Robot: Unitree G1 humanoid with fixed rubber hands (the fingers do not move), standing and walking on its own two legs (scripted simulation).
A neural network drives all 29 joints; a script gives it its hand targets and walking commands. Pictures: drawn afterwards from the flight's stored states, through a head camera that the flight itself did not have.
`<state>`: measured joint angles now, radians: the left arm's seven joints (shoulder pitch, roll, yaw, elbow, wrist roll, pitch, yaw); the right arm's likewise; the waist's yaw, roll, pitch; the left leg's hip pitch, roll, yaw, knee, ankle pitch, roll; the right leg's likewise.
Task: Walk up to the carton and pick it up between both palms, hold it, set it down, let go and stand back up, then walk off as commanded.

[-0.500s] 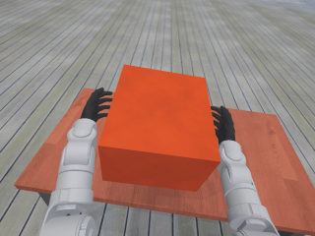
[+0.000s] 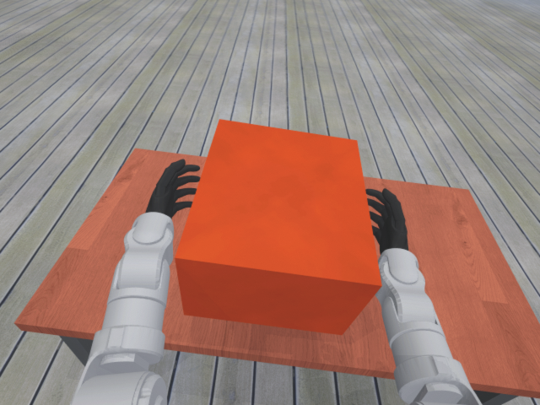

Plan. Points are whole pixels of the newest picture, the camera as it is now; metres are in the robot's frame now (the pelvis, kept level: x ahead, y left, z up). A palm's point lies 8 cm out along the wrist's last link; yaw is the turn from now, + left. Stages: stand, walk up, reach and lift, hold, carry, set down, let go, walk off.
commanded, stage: set down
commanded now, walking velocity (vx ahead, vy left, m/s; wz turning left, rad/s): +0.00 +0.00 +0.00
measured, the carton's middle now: (277, 220) +0.41 -0.01 +0.07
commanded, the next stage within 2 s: none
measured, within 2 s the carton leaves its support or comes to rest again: neither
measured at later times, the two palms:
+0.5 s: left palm (176, 209) +0.39 +0.15 +0.10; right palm (390, 248) +0.35 -0.19 +0.08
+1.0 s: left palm (172, 225) +0.40 +0.17 +0.05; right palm (375, 257) +0.36 -0.18 +0.04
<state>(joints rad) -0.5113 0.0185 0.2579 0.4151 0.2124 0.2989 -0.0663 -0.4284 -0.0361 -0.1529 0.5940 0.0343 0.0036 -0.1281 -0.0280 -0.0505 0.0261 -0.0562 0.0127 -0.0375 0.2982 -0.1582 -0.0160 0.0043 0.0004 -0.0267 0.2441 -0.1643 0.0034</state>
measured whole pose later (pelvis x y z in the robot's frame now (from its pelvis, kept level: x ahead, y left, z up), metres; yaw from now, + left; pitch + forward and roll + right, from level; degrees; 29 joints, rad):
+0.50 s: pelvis +0.00 +0.00 +0.00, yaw +0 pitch -1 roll -1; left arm -0.64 0.04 0.27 0.75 0.20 0.09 -0.05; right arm -0.48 -0.01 -0.29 0.74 -0.07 -0.10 -0.10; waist -0.03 -0.03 0.00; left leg -0.12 0.01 -0.02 0.30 -0.16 -0.01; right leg -0.06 0.00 -0.03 0.24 -0.16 0.01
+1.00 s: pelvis +0.01 +0.01 +0.00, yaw +1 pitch +5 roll -1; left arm -0.63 0.11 0.18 0.99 0.12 -0.16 -0.01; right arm -0.47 0.02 -0.33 0.86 -0.12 -0.27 -0.11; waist -0.05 -0.02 -0.06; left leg -0.26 0.01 -0.04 0.35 -0.17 -0.01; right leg -0.16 0.00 -0.06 0.23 -0.16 0.01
